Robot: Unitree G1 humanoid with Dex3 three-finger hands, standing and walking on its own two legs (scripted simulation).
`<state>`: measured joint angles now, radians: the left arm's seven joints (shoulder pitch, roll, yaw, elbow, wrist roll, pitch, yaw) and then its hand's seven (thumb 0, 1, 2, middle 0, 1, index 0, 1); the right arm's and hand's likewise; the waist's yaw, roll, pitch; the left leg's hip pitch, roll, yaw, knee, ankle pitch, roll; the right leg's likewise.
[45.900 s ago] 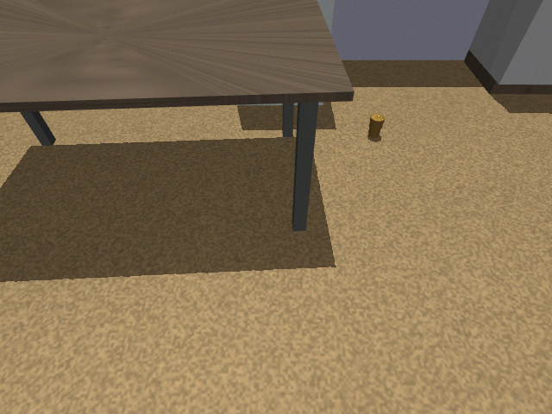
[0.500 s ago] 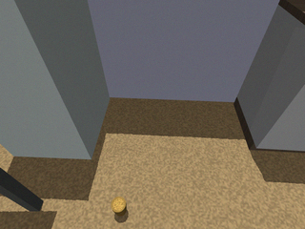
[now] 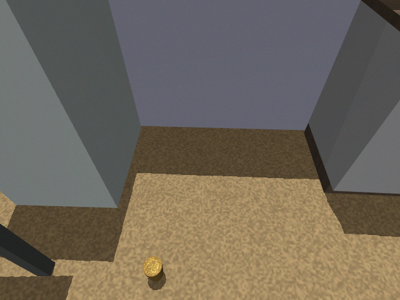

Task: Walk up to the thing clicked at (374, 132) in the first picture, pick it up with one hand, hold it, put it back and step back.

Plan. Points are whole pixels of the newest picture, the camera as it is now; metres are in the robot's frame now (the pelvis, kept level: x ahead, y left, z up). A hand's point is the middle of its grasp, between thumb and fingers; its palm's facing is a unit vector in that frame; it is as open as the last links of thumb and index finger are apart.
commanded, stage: stand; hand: left
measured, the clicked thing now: (154, 270) +0.38 +0.25 -0.71
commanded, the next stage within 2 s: step back in 1.10 s
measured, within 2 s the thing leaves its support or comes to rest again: neither
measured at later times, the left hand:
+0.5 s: hand out of the picture +0.09 +0.24 -0.15, palm faces -0.01 -0.94 -0.35, open 7.4 cm
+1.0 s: hand out of the picture +0.08 +0.24 -0.16, palm faces -0.01 -0.94 -0.34, open 7.4 cm
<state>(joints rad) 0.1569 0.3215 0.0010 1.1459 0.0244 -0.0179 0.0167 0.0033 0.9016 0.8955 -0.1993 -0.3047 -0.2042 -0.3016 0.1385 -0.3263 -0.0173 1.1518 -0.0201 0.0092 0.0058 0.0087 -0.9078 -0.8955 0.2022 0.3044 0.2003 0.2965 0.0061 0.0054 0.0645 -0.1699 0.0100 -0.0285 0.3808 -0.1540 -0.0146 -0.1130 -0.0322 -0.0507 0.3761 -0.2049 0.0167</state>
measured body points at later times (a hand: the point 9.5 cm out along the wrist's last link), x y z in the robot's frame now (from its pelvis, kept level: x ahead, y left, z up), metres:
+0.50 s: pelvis +0.01 +0.00 +0.00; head +0.02 -0.01 +0.45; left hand +0.09 +0.29 -0.13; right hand +0.09 -0.30 -0.14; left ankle +0.04 +0.13 -0.74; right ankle +0.00 -0.13 -0.74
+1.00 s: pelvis +0.02 -0.01 +0.00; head +0.03 -0.01 +0.45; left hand +0.09 +0.29 -0.13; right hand +0.09 -0.30 -0.14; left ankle +0.04 +0.13 -0.74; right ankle +0.00 -0.13 -0.74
